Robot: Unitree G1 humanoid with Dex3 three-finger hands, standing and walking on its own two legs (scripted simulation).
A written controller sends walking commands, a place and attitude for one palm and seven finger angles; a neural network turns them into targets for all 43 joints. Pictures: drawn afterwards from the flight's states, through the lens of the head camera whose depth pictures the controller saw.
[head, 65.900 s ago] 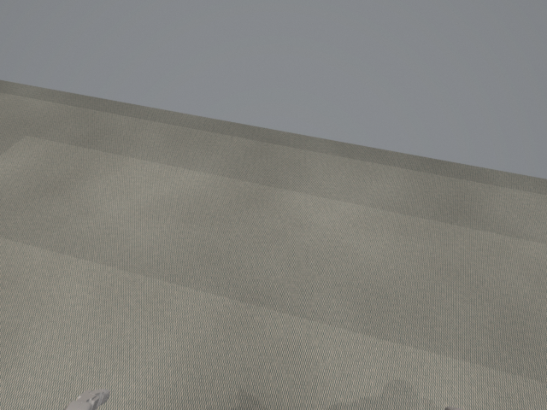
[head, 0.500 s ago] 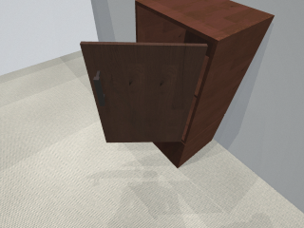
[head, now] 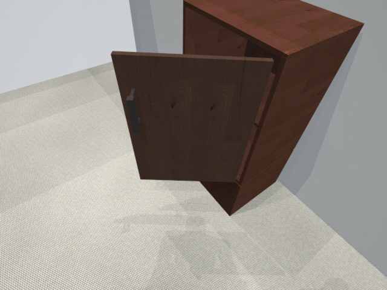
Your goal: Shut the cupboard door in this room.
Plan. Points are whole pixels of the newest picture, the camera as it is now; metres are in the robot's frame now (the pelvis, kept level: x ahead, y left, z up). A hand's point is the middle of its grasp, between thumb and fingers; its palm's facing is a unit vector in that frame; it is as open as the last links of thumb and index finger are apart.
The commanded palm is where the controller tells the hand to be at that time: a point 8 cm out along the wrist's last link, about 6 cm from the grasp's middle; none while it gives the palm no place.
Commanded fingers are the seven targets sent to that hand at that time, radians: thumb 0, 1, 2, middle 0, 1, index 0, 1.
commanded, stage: look again from close up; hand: left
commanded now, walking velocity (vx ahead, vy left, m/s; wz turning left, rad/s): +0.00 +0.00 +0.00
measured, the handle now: (134, 111) +0.59 +0.22 +0.00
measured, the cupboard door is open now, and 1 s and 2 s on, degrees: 53 53 53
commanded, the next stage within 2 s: shuffle to correct the standing spot in 0.34 s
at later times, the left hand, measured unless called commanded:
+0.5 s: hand out of the picture -0.04 +0.16 -0.18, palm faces +0.04 -0.99 -0.14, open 7.4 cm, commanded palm none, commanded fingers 0.00 0.90 0.90 -0.20 -0.30 -0.20 -0.30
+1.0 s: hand out of the picture +0.04 +0.19 -0.19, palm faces +0.04 -0.99 -0.12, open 7.4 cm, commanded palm none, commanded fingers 0.00 0.90 0.90 -0.20 -0.30 -0.20 -0.30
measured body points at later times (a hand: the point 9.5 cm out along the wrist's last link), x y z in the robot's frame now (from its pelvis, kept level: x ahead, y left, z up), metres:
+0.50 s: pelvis -0.01 +0.01 +0.00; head +0.00 +0.02 +0.45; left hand -0.04 +0.21 -0.17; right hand -0.03 -0.20 -0.16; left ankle +0.02 +0.10 -0.74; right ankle -0.04 -0.11 -0.74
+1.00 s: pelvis +0.08 +0.03 -0.01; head +0.10 +0.06 +0.44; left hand +0.04 +0.24 -0.18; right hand +0.04 -0.18 -0.16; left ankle +0.02 +0.10 -0.74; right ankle +0.01 -0.09 -0.66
